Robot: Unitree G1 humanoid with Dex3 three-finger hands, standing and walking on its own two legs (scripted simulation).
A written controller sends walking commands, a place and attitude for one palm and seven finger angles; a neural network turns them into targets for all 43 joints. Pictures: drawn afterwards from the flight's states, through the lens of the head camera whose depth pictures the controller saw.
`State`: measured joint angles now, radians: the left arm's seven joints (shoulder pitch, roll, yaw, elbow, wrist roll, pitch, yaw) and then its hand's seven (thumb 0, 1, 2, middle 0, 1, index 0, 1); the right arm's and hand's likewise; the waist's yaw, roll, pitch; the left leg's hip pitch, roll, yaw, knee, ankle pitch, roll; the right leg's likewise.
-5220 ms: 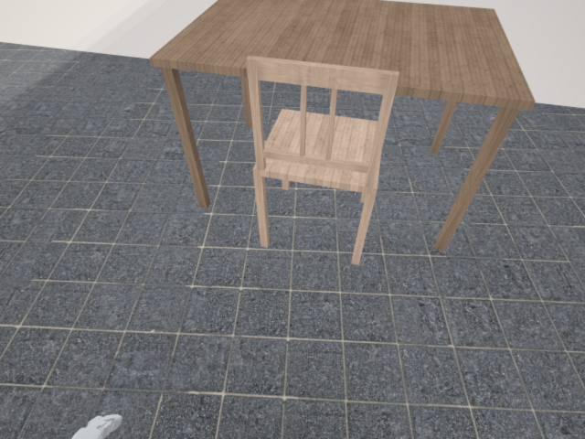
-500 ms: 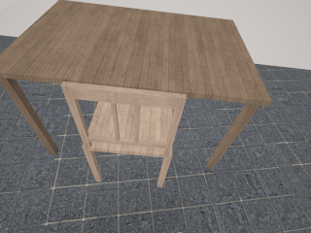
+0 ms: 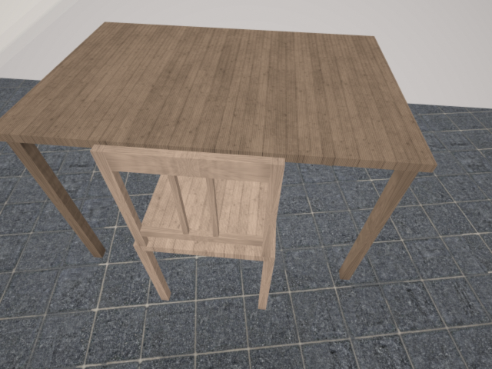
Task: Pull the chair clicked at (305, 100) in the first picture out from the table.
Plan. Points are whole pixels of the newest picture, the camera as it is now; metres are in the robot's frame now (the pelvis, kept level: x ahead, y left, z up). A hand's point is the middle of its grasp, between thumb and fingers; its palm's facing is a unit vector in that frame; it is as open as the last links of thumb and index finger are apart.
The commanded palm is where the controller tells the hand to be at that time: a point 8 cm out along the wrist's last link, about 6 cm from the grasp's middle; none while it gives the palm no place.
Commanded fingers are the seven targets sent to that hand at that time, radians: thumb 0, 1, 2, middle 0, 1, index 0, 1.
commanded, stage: come to a stop and stand still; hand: left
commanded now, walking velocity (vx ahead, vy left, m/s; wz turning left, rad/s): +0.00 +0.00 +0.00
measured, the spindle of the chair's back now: (179, 205) +0.51 +0.20 -0.12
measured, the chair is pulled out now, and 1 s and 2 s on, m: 0.00 0.00 0.00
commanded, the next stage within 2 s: look again from close up in 0.02 s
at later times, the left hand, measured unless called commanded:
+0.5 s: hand out of the picture -0.04 +0.21 -0.18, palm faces +0.01 -0.98 -0.20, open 7.4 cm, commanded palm none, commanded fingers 0.00 0.90 0.90 -0.20 -0.30 -0.20 -0.30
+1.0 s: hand out of the picture -0.02 +0.20 -0.18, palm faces +0.00 -0.98 -0.18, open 7.3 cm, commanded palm none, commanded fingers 0.00 0.90 0.90 -0.20 -0.30 -0.20 -0.30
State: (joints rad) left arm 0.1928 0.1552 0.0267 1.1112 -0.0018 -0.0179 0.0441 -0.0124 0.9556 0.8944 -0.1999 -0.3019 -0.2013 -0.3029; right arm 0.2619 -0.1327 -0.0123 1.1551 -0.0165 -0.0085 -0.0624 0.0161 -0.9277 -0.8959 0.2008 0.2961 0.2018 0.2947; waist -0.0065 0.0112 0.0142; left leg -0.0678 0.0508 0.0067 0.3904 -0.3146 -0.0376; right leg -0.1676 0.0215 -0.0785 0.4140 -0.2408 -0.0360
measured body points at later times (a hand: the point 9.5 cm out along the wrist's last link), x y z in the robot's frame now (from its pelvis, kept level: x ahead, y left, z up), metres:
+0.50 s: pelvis -0.03 +0.04 +0.00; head -0.03 +0.03 +0.45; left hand -0.04 +0.26 -0.16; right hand -0.03 -0.17 -0.17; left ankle -0.05 +0.13 -0.74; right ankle -0.01 -0.09 -0.74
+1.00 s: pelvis -0.01 +0.04 +0.00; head +0.01 +0.03 +0.45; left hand -0.02 +0.25 -0.16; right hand -0.03 -0.18 -0.17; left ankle -0.05 +0.13 -0.74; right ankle -0.01 -0.09 -0.74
